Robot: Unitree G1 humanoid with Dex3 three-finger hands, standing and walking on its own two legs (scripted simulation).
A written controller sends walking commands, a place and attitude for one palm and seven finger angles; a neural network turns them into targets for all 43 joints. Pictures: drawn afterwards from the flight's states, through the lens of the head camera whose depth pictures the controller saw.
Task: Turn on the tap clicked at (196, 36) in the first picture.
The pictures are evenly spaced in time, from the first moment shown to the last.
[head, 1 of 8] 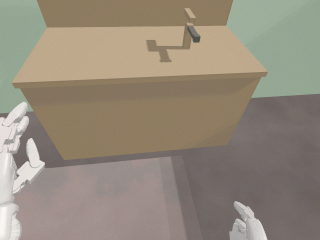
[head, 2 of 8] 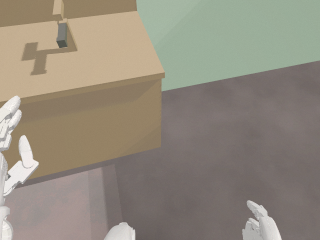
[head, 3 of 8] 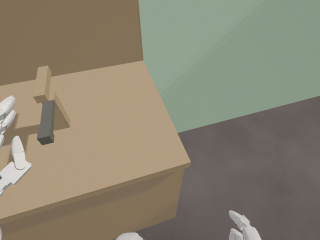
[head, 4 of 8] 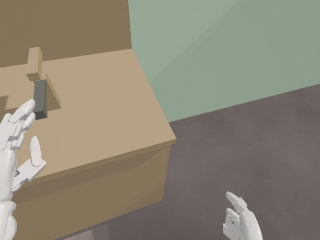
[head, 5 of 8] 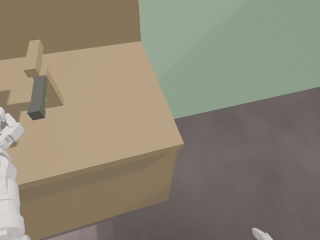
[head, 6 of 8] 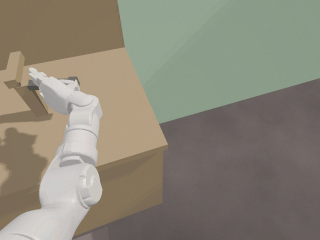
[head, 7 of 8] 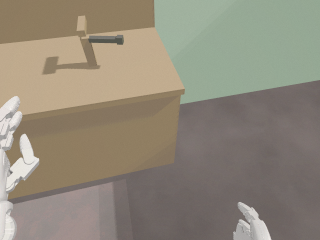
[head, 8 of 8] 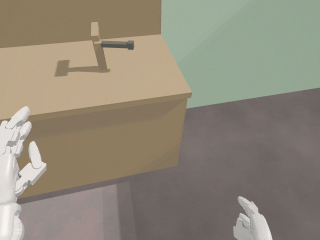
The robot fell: no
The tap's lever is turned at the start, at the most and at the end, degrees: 0 74 74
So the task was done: yes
